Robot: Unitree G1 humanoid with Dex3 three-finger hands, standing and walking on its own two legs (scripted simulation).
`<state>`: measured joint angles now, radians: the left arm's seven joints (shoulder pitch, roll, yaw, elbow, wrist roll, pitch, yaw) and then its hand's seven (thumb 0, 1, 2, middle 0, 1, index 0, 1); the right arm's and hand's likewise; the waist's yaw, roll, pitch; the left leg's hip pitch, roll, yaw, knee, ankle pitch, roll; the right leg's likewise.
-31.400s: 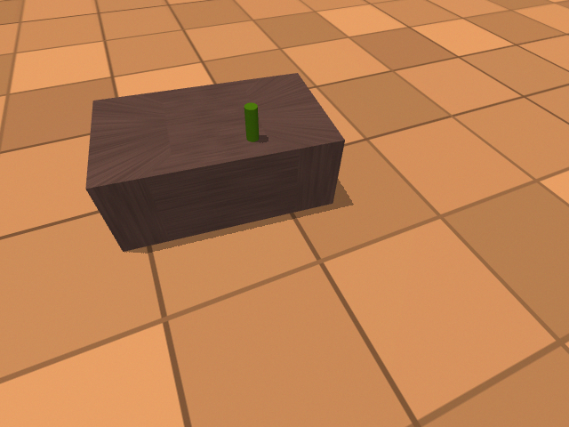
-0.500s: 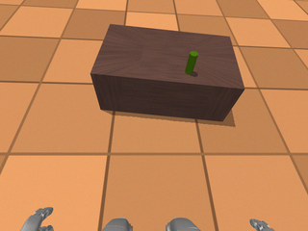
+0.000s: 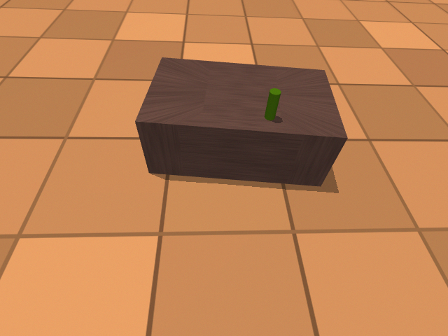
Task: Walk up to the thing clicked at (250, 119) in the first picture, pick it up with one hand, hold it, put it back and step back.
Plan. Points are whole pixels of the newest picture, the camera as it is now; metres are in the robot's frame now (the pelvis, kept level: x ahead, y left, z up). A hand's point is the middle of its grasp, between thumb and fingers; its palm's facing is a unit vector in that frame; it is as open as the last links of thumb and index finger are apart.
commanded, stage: step back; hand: right
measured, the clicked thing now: (272, 104) +1.11 -0.20 -0.30
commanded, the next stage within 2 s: stand in 0.52 s
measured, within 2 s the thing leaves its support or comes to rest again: neither
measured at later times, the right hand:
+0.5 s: hand out of the picture +0.15 -0.24 -0.14, palm faces -0.06 +0.93 -0.37, open 7.4 cm
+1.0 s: hand out of the picture +0.10 -0.25 -0.14, palm faces -0.05 +0.94 -0.33, open 7.4 cm
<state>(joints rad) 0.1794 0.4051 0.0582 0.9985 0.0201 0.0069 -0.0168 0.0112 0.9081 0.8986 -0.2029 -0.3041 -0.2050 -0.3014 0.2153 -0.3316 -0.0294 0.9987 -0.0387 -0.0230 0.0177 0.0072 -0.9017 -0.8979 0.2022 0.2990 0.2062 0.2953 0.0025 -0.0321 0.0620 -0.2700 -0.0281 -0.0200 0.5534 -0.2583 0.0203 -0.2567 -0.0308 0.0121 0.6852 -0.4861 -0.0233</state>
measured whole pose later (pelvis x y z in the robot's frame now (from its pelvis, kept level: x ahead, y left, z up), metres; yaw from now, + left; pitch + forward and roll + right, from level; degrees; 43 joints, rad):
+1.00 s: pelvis +0.01 -0.01 +0.02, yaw +2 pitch -2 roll +0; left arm 0.10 0.35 0.00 1.15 0.01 -0.02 -0.01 0.01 0.91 0.90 -0.20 -0.30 -0.21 -0.30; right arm 0.08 -0.34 0.00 1.14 -0.01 -0.01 0.01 0.01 -0.90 -0.90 0.20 0.30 0.20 0.30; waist 0.00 0.00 0.06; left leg -0.14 -0.01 -0.03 0.32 -0.15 0.00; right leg -0.07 -0.03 -0.04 0.31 -0.20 0.02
